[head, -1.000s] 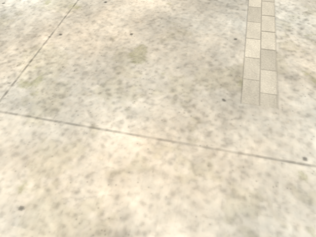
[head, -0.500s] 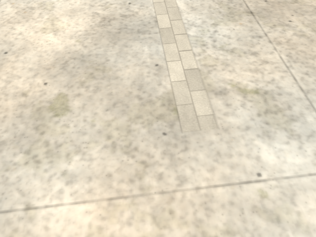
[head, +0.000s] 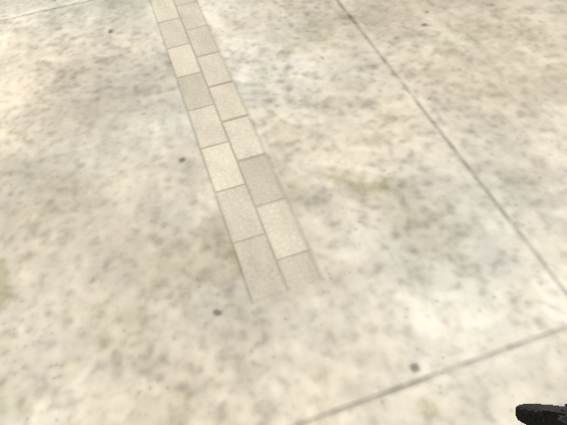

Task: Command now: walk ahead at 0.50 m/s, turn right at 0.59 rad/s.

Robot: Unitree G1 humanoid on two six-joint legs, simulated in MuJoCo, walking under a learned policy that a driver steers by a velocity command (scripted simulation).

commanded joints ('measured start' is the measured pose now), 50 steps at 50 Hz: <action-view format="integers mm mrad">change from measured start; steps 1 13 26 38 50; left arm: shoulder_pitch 7 179 -223 -119 -219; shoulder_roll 180 132 50 114 70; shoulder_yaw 44 3 -23 -13 -29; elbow -59 -42 -155 -116 -24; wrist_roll -4 -30 15 23 40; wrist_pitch -11 -4 -18 17 39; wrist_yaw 13 15 -6 -22 -1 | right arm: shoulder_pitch -114 350 257 344 252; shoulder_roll -40 -149 -134 -108 -117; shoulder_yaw -1 -40 -12 22 18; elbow -85 8 41 72 71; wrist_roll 7 21 16 28 -25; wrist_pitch -16 -36 0 56 117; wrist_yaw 12 47 10 8 -30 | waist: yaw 8 -120 -92 -34 -69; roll -130 190 31 -158 -48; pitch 3 -312 -35 -277 -27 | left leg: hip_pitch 82 1028 517 123 497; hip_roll -65 281 59 -46 42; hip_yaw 45 -694 35 9 -7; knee -177 -457 -560 367 -333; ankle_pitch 147 -437 396 -649 -195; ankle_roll -3 324 229 -9 76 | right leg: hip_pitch -66 -596 -404 199 -309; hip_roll -200 -42 -162 -419 -158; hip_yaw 159 144 -80 281 15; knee -103 1018 371 110 30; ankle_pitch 140 -369 189 605 -330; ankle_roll -121 60 100 -192 51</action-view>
